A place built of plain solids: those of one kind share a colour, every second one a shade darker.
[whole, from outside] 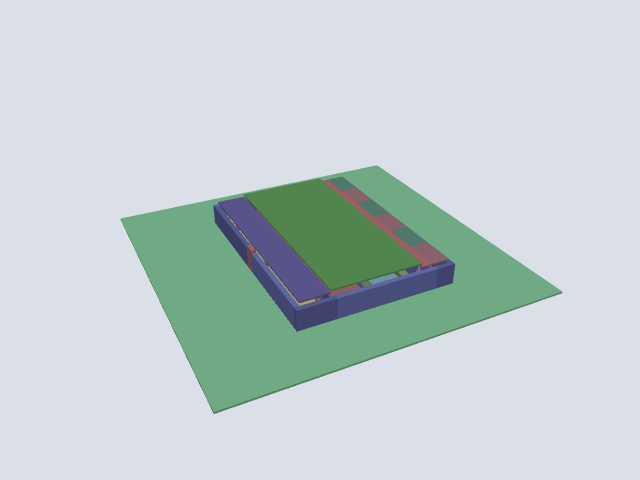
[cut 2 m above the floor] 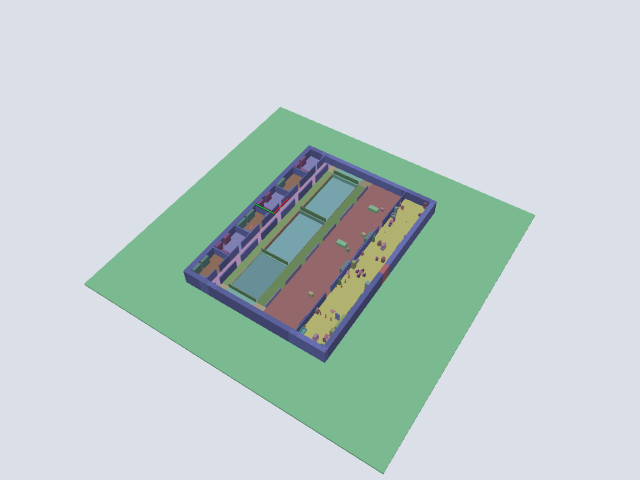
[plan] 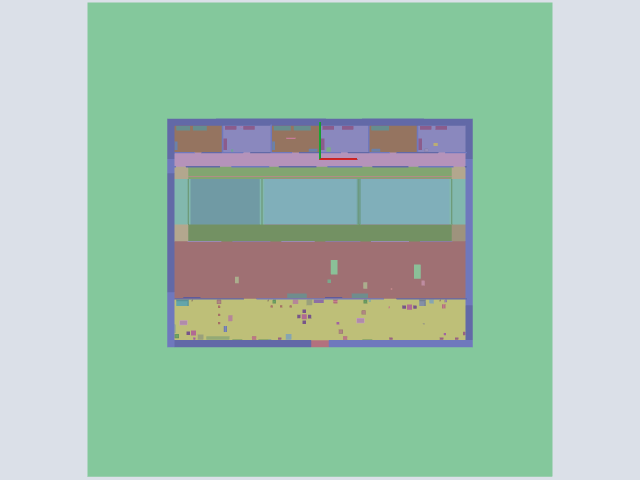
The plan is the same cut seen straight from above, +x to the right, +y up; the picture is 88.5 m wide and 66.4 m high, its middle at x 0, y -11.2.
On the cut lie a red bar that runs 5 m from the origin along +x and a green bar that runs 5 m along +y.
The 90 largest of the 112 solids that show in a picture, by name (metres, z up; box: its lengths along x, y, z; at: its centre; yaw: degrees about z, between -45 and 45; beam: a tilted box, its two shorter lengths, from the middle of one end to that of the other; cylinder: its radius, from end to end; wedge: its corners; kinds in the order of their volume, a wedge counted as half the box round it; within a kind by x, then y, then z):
{
 "ground_under_all_1": {"box": [64.34, 65.61, 0.4], "at": [0.0, -11.16, -0.75]},
 "wall_1": {"box": [1.0, 7.6, 4.28], "at": [-20.63, -22.24, 1.54]},
 "wall_2": {"box": [1.0, 20.08, 4.28], "at": [-20.63, -10.2, 1.54]},
 "wall_3": {"box": [1.0, 3.75, 4.28], "at": [-20.63, -0.09, 1.54]},
 "wall_4": {"box": [1.0, 5.6, 4.28], "at": [-20.63, 2.79, 1.54]},
 "wall_5": {"box": [3.0, 0.2, 4.28], "at": [-18.83, 0.89, 1.54]},
 "wall_6": {"box": [8.55, 1.0, 4.28], "at": [-16.85, 5.09, 1.54]},
 "wall_7": {"box": [4.76, 0.2, 4.28], "at": [-16.2, -1.06, 1.54]},
 "wall_8": {"box": [9.8, 0.2, 4.28], "at": [-15.43, -19.34, 1.54]},
 "wall_9": {"box": [3.0, 0.2, 4.28], "at": [-14.88, 0.89, 1.54]},
 "wall_10": {"box": [0.2, 4.0, 4.28], "at": [-13.48, 2.79, 1.54]},
 "wall_11": {"box": [3.0, 0.2, 4.28], "at": [-12.09, 0.89, 1.54]},
 "wall_12": {"box": [19.93, 1.0, 4.28], "at": [-11.16, -25.54, 1.54]},
 "wall_13": {"box": [8.54, 1.0, 4.28], "at": [-10.11, 5.09, 1.54]},
 "wall_14": {"box": [5.25, 0.2, 4.28], "at": [-9.64, -1.06, 1.54]},
 "wall_15": {"box": [5.79, 0.2, 4.28], "at": [-6.74, 0.89, 1.54]},
 "wall_16": {"box": [0.2, 4.0, 4.28], "at": [-6.74, 2.79, 1.54]},
 "wall_17": {"box": [3.0, 0.2, 4.28], "at": [-5.34, 0.89, 1.54]},
 "wall_18": {"box": [8.55, 1.0, 4.28], "at": [-3.37, 5.09, 1.54]},
 "wall_19": {"box": [5.23, 0.2, 4.28], "at": [-3.1, -1.06, 1.54]},
 "wall_20": {"box": [3.0, 0.2, 4.28], "at": [-1.4, 0.89, 1.54]},
 "wall_21": {"box": [17.66, 0.2, 4.28], "at": [0.0, -19.34, 1.54]},
 "wall_22": {"box": [5.79, 0.2, 4.28], "at": [0.0, 0.89, 1.54]},
 "wall_23": {"box": [0.2, 4.0, 4.28], "at": [0.0, 2.79, 1.54]},
 "wall_24": {"box": [8.55, 1.0, 4.28], "at": [3.37, 5.09, 1.54]},
 "wall_25": {"box": [4.82, 0.2, 4.28], "at": [3.43, -1.06, 1.54]},
 "wall_26": {"box": [5.79, 0.2, 4.28], "at": [6.74, 0.89, 1.54]},
 "wall_27": {"box": [0.2, 4.0, 4.28], "at": [6.74, 2.79, 1.54]},
 "wall_28": {"box": [3.0, 0.2, 4.28], "at": [8.14, 0.89, 1.54]},
 "wall_29": {"box": [5.0, 0.2, 4.28], "at": [9.74, -1.06, 1.54]},
 "wall_30": {"box": [8.54, 1.0, 4.28], "at": [10.11, 5.09, 1.54]},
 "wall_31": {"box": [19.93, 1.0, 4.28], "at": [11.16, -25.54, 1.54]},
 "wall_32": {"box": [3.0, 0.2, 4.28], "at": [12.09, 0.89, 1.54]},
 "wall_33": {"box": [0.2, 4.0, 4.28], "at": [13.48, 2.79, 1.54]},
 "wall_34": {"box": [3.0, 0.2, 4.28], "at": [14.88, 0.89, 1.54]},
 "wall_35": {"box": [9.8, 0.2, 4.28], "at": [15.43, -19.34, 1.54]},
 "wall_36": {"box": [4.84, 0.2, 4.28], "at": [16.06, -1.06, 1.54]},
 "wall_37": {"box": [8.55, 1.0, 4.28], "at": [16.85, 5.09, 1.54]},
 "wall_38": {"box": [3.0, 0.2, 4.28], "at": [18.83, 0.89, 1.54]},
 "wall_39": {"box": [1.0, 7.6, 4.28], "at": [20.63, -22.24, 1.54]},
 "wall_40": {"box": [1.0, 20.08, 4.28], "at": [20.63, -10.2, 1.54]},
 "wall_41": {"box": [1.0, 3.75, 4.28], "at": [20.63, -0.09, 1.54]},
 "wall_42": {"box": [1.0, 5.6, 4.28], "at": [20.63, 2.79, 1.54]},
 "floor_yard_1": {"box": [40.45, 7.95, 1.5], "at": [0.0, -15.37, 0.15]},
 "floor_lobby_1": {"box": [40.45, 5.8, 1.5], "at": [0.0, -22.24, 0.15]},
 "ceil_hall_1": {"box": [40.45, 18.28, 0.3], "at": [0.0, -10.2, 5.0]},
 "floor_walkway_1": {"box": [36.45, 2.35, 1.5], "at": [0.0, -10.21, 0.15]},
 "floor_walkway_2": {"box": [36.45, 0.3, 1.5], "at": [0.0, -2.61, 0.15]},
 "floor_walkway_3": {"box": [36.45, 1.27, 1.5], "at": [0.0, -1.7, 0.15]},
 "floor_plot_1": {"box": [9.6, 6.28, 1.34], "at": [-13.12, -5.9, 0.07]},
 "floor_plot_2": {"box": [12.8, 6.28, 0.6], "at": [-1.32, -5.9, -0.3]},
 "floor_plot_3": {"box": [12.25, 6.28, 0.6], "at": [11.8, -5.9, -0.3]},
 "floor_back_corridor_1": {"box": [40.45, 1.95, 1.5], "at": [0.0, -0.09, 0.15]},
 "floor_office_1": {"box": [6.74, 3.8, 1.5], "at": [-16.85, 2.79, 0.15]},
 "floor_office_2": {"box": [6.74, 3.8, 1.5], "at": [-3.37, 2.79, 0.15]},
 "floor_office_3": {"box": [6.74, 3.8, 1.5], "at": [10.11, 2.79, 0.15]},
 "floor_store_1": {"box": [6.74, 3.8, 1.5], "at": [-10.11, 2.79, 0.15]},
 "floor_store_2": {"box": [6.74, 3.8, 1.5], "at": [3.37, 2.79, 0.15]},
 "floor_store_3": {"box": [6.74, 3.8, 1.5], "at": [16.85, 2.79, 0.15]},
 "ceil_lobby_1": {"box": [40.45, 5.8, 0.3], "at": [0.0, -22.24, 4.45]},
 "floor_baulk_1": {"box": [2.3, 6.28, 1.5], "at": [-19.07, -5.9, 0.15]},
 "floor_baulk_2": {"box": [0.6, 6.28, 1.5], "at": [-8.03, -5.9, 0.15]},
 "floor_baulk_3": {"box": [0.6, 6.28, 1.5], "at": [5.38, -5.9, 0.15]},
 "floor_baulk_4": {"box": [2.3, 6.28, 1.5], "at": [19.07, -5.9, 0.15]},
 "floor_walkway_end_1": {"box": [2.0, 2.35, 1.5], "at": [-19.23, -10.21, 0.15]},
 "floor_walkway_end_2": {"box": [2.0, 1.7, 1.5], "at": [-19.23, -1.91, 0.15]},
 "floor_walkway_end_3": {"box": [2.0, 2.35, 1.5], "at": [19.23, -10.21, 0.15]},
 "floor_walkway_end_4": {"box": [2.0, 1.7, 1.5], "at": [19.23, -1.91, 0.15]},
 "ceil_back_corridor_1": {"box": [40.45, 1.95, 0.3], "at": [0.0, -0.09, 4.3]},
 "ceil_office_1": {"box": [6.74, 3.8, 0.3], "at": [-16.85, 2.79, 4.3]},
 "ceil_office_2": {"box": [6.74, 3.8, 0.3], "at": [-3.37, 2.79, 4.3]},
 "ceil_office_3": {"box": [6.74, 3.8, 0.3], "at": [10.11, 2.79, 4.3]},
 "ceil_store_1": {"box": [6.74, 3.8, 0.3], "at": [-10.11, 2.79, 4.3]},
 "ceil_store_2": {"box": [6.74, 3.8, 0.3], "at": [3.37, 2.79, 4.3]},
 "ceil_store_3": {"box": [6.74, 3.8, 0.3], "at": [16.85, 2.79, 4.3]},
 "cabinets_office_1": {"box": [1.9, 0.6, 2.0], "at": [-18.93, 4.26, 1.9]},
 "cabinets_office_2": {"box": [1.9, 0.6, 2.0], "at": [-16.62, 4.26, 1.9]},
 "cabinets_office_3": {"box": [2.35, 0.6, 2.0], "at": [-5.22, 4.26, 1.9]},
 "cabinets_office_4": {"box": [2.35, 0.6, 2.0], "at": [-2.47, 4.26, 1.9]},
 "cabinets_office_5": {"box": [2.45, 0.6, 2.0], "at": [8.32, 4.26, 1.9]},
 "door_leaf_1": {"box": [2.4, 0.97, 4.77], "at": [0.0, -25.55, 1.78]},
 "floor_walkway_warn_near_1": {"box": [36.45, 0.13, 1.5], "at": [0.0, -2.4, 0.15]},
 "cabinets_hall_1": {"box": [2.7, 0.6, 2.0], "at": [-3.17, -18.91, 1.9]},
 "cabinets_hall_2": {"box": [2.25, 0.6, 2.0], "at": [5.5, -18.91, 1.9]},
 "rail_baulk_1": {"box": [0.12, 6.28, 2.55], "at": [-18.23, -5.9, 0.68]},
 "rail_baulk_2": {"box": [0.12, 6.28, 2.55], "at": [5.38, -5.9, 0.68]},
 "rail_baulk_3": {"box": [0.12, 6.28, 2.55], "at": [18.23, -5.9, 0.68]},
 "step_kerb_1": {"box": [12.25, 0.1, 1.57], "at": [11.8, -9.09, 0.18]},
 "step_kerb_2": {"box": [12.25, 0.1, 1.57], "at": [11.8, -2.71, 0.18]},
 "lockers_lobby_1": {"box": [3.2, 0.5, 1.8], "at": [-14.12, -24.76, 1.8]}
}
